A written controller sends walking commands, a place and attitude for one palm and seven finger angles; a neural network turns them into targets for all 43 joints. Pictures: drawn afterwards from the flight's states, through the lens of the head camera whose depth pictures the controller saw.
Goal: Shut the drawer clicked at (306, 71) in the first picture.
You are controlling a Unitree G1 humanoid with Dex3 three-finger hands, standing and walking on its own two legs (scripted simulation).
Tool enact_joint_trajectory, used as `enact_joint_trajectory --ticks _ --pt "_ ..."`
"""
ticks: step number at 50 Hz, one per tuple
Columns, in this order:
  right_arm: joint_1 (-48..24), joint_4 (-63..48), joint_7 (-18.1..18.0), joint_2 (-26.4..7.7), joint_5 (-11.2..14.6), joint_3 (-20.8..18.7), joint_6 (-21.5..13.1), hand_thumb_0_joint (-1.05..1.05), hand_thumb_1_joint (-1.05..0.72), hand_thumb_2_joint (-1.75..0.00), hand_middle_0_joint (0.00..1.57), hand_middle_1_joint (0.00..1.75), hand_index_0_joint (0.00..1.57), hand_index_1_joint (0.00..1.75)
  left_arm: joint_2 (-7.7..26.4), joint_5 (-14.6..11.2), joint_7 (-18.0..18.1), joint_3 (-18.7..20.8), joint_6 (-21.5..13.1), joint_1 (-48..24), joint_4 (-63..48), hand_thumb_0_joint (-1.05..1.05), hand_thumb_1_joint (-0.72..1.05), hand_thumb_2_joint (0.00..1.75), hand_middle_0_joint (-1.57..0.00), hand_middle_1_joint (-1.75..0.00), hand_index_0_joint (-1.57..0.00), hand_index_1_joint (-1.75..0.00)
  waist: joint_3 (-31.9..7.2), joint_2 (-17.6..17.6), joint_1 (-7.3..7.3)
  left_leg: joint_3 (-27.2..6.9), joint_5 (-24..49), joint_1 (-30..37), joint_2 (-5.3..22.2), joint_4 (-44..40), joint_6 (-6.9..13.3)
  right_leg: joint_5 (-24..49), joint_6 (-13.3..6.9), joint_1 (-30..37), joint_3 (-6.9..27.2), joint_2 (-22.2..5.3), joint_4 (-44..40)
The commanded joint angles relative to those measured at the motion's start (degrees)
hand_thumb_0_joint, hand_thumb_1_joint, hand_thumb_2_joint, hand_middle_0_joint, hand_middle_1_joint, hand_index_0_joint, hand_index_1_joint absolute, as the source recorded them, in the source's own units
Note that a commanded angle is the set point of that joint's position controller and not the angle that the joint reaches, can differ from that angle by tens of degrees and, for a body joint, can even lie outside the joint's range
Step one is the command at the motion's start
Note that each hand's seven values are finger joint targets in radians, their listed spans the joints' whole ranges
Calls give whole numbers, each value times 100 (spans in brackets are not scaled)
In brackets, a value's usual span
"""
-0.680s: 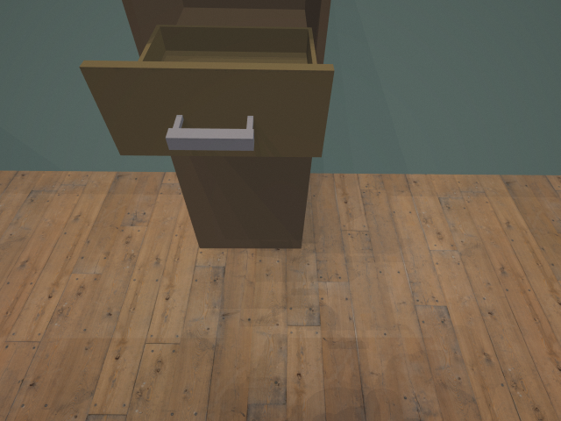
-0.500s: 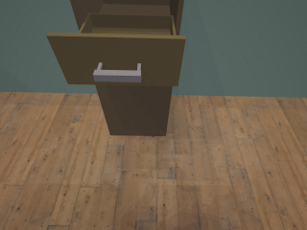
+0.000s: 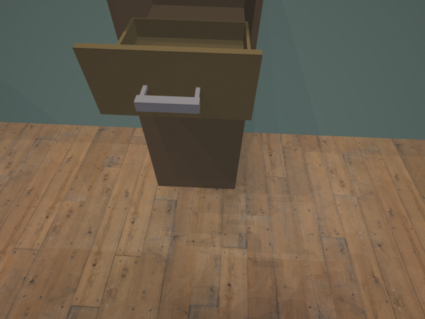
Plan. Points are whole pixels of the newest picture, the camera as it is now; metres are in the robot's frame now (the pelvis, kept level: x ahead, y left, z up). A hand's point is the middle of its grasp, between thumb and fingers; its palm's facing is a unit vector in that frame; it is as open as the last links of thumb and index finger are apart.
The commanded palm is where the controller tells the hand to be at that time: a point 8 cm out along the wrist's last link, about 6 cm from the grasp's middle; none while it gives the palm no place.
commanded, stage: look at it before walking up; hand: left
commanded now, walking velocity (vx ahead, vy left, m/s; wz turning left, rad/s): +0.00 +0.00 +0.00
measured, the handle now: (169, 97) +0.54 +0.13 +0.11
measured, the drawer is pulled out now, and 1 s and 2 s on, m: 0.30 0.30 0.30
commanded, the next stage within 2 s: take the last steps up to it in 0.36 s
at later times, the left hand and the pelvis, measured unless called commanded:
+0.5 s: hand out of the picture +0.03 +0.17 -0.18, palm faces +0.01 -0.98 -0.21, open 7.4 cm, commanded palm none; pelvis +0.00 -0.01 +0.00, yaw -1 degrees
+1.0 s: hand out of the picture +0.01 +0.15 -0.19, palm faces +0.08 -0.98 -0.19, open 7.4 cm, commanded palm none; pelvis +0.09 -0.02 -0.01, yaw +0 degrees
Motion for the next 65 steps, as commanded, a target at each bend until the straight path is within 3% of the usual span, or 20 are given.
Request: enact_joint_trajectory --ticks 1,24,28,32,38,40,41,42,44,46,49,50,51,52,53,55,58,62,63,65 --pt "314 -174 -27 -594 -8 -81 -52 0 -90 -90 20 30 20 30 695 14 33 114 -87 334 -209 0 90 90 -20 -30 -20 -30 -265 -96 2 -421 819 381 603 -278 99 782 -117 -249 460 -596 -531" --pt "526 -96 -61 -492 -28 -83 -44 0 -90 -90 20 30 20 30 640 2 39 147 -49 288 -264 0 90 90 -20 -30 -20 -30 -186 115 -4 -356 856 235 622 -210 71 972 -159 -218 497 -586 -423" --pt "664 -29 -14 -532 -99 -119 -13 0 -90 -90 20 30 20 30 619 42 -36 185 -14 352 -200 0 90 90 -20 -30 -20 -30 55 109 -38 -423 -980 -9 582 -345 130 -940 -258 -443 505 -415 -417" --pt "687 -137 20 -623 -131 -192 -21 0 -90 -90 20 30 20 30 601 88 -145 249 -9 430 -255 0 90 90 -20 -30 -20 -30 508 274 -25 -750 -2073 -412 720 -550 320 -1518 -349 -841 492 -304 -106" --pt "902 -200 4 -722 -102 -262 -149 0 -90 -90 20 30 20 30 484 96 -203 290 -160 654 -261 0 90 90 -20 -30 -20 -30 179 380 29 -1134 -1311 -290 1061 -209 617 -646 -398 -695 365 -279 416" --pt "601 -345 -2 -469 -58 -197 -200 0 -90 -90 20 30 20 30 677 91 -159 369 -217 1148 -88 0 90 90 -20 -30 -20 -30 -59 -493 248 -74 -330 -1148 402 1119 279 239 -616 539 1096 -824 -213" --pt "370 -507 11 -253 -51 -156 -205 0 -90 -90 20 30 20 30 889 92 -97 458 -215 1570 11 0 90 90 -20 -30 -20 -30 80 -1391 387 480 -1072 -2050 77 2083 86 1237 -916 1204 1827 -1445 -575" --pt "-5 -599 12 -397 -73 -204 -207 0 -90 -90 20 30 20 30 841 101 -64 432 -229 1801 100 0 90 90 -20 -30 -20 -30 324 -1251 516 337 -2082 -2609 186 3054 52 2738 -1302 1390 2137 -1860 -497" --pt "-207 -705 30 -310 -48 -224 -209 0 -90 -90 20 30 20 30 739 138 14 413 -251 1759 93 0 90 90 -20 -30 -20 -30 280 -530 419 202 -2350 -2943 414 3354 61 4089 -1603 1774 1747 -1901 -129" --pt "-333 -791 100 -181 -31 -189 -197 0 -90 -90 20 30 20 30 738 133 26 403 -267 1590 41 0 90 90 -20 -30 -20 -30 145 -626 323 365 -2099 -2509 457 2703 98 4092 -1392 1514 1335 -1638 -71" --pt "600 -512 91 -160 -64 -157 -218 0 -90 -90 20 30 20 30 729 40 -53 360 -291 943 -111 0 90 90 -20 -30 -20 -30 -55 -608 -337 955 -459 -230 13 971 152 4085 -885 129 469 -970 522" --pt "1343 -259 39 -369 -106 -216 -263 0 -90 -90 20 30 20 30 626 4 -74 339 -286 864 -156 0 90 90 -20 -30 -20 -30 -394 -236 -634 612 168 1133 177 416 310 3624 -640 -661 338 -748 1600" --pt "2077 -71 -16 -1028 -186 -403 -329 0 -90 -90 20 30 20 30 293 -30 -106 281 -274 954 -324 0 90 90 -20 -30 -20 -30 -978 1236 -789 -1650 793 2223 1800 89 965 993 -219 -2036 -84 -58 3328" --pt "2356 -74 -64 -1309 -156 -413 -278 0 -90 -90 20 30 20 30 369 -25 -101 266 -289 682 -566 0 90 90 -20 -30 -20 -30 -970 1294 -834 -2893 1228 2006 2864 -658 1610 -1816 -200 -2530 123 202 4633" --pt "1883 -226 -26 -1384 -142 -437 -232 0 -90 -90 20 30 20 30 374 59 -88 311 -229 506 -680 0 90 90 -20 -30 -20 -30 -329 484 -661 -2607 35 1048 2932 -776 1685 -1934 -211 -2782 422 -114 4998" --pt "1034 -500 -27 -858 -145 -305 -282 0 -90 -90 20 30 20 30 234 108 -177 356 -131 259 -718 0 90 90 -20 -30 -20 -30 653 925 -260 -1878 -1056 -454 2349 -1295 1211 -1168 -125 -2749 514 -600 4576" --pt "610 -607 -26 -813 -170 -275 -320 0 -90 -90 20 30 20 30 62 110 -275 321 -33 492 -668 0 90 90 -20 -30 -20 -30 138 846 16 -648 -415 -565 1747 -1093 862 -771 -30 -1783 65 -589 2862" --pt "400 -598 36 -954 -137 -354 -164 0 -90 -90 20 30 20 30 151 153 -295 313 -93 942 -469 0 90 90 -20 -30 -20 -30 -181 316 239 -150 -1850 -1138 1239 -305 464 -244 67 -237 -595 -90 1276" --pt "344 -616 64 -825 -115 -337 -135 0 -90 -90 20 30 20 30 323 160 -272 361 -122 1064 -447 0 90 90 -20 -30 -20 -30 -31 37 330 78 -2118 -1377 880 153 269 -398 27 -84 -277 -205 743" --pt "368 -806 151 -226 -54 -218 -92 0 -90 -90 20 30 20 30 1194 152 -170 496 -159 1204 -438 0 90 90 -20 -30 -20 -30 64 -1682 411 822 -2347 -1954 46 2190 -78 -1212 -733 -110 2250 -1944 -994"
